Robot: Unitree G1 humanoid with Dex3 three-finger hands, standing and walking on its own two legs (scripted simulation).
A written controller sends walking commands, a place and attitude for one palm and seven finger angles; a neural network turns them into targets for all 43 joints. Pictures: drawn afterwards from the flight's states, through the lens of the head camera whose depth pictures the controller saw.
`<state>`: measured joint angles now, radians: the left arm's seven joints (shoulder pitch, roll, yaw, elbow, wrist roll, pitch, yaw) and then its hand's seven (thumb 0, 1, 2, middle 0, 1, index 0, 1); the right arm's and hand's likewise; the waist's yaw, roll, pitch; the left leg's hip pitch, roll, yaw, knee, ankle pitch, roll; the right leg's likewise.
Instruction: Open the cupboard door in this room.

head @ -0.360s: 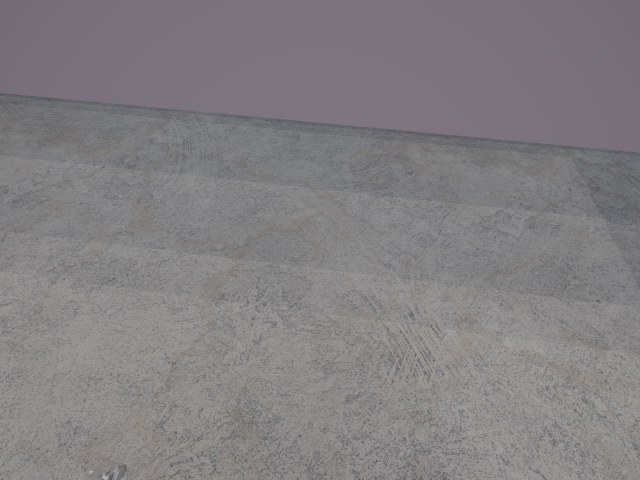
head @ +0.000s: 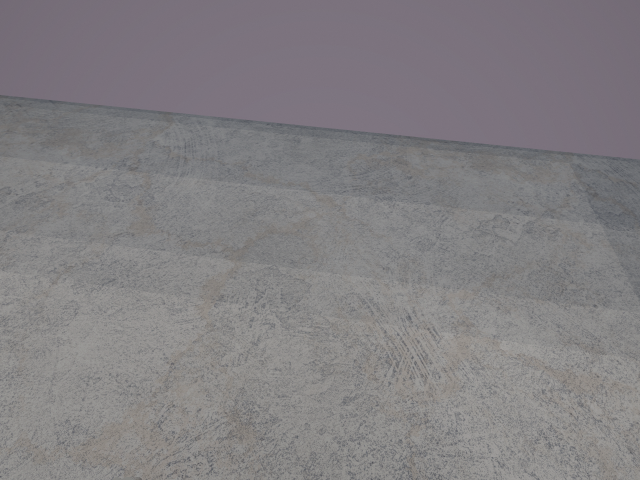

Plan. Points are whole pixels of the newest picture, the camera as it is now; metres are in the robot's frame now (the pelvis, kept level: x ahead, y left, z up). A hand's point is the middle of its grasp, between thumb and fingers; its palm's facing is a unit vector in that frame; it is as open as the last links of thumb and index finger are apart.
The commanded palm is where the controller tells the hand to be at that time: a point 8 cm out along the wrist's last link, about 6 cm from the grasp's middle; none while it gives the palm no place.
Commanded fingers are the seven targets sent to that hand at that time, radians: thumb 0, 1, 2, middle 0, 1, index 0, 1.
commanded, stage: stand and wait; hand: left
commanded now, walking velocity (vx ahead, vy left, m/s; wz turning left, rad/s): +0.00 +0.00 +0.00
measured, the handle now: out of the picture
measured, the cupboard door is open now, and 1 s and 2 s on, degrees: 0 0 0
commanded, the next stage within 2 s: turn or walk to find it in 0.54 s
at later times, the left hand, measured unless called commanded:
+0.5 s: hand out of the picture +0.06 +0.24 -0.15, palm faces -0.04 -0.94 -0.34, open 7.4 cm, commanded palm none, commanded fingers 0.00 0.90 0.90 -0.20 -0.30 -0.20 -0.30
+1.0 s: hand out of the picture +0.01 +0.21 -0.19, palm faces +0.09 -0.97 -0.23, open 7.4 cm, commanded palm none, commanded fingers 0.00 0.90 0.90 -0.20 -0.30 -0.20 -0.30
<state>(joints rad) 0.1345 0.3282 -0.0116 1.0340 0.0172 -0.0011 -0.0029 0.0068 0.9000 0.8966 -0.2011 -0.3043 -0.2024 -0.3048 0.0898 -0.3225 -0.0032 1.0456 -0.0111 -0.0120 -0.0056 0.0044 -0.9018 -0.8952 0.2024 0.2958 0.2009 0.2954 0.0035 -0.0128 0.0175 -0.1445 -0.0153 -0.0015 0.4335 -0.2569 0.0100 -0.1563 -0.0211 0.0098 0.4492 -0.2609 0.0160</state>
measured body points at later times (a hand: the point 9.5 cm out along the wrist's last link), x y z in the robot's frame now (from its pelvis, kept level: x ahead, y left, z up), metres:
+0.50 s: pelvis -0.02 -0.01 +0.00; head -0.02 -0.01 +0.45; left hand +0.06 +0.29 -0.13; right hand +0.05 -0.31 -0.13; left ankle -0.01 +0.11 -0.74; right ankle -0.01 -0.13 -0.74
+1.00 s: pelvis -0.03 +0.01 -0.02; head -0.01 +0.03 +0.43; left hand +0.01 +0.26 -0.17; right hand +0.04 -0.24 -0.16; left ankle -0.01 +0.11 -0.74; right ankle -0.03 -0.13 -0.72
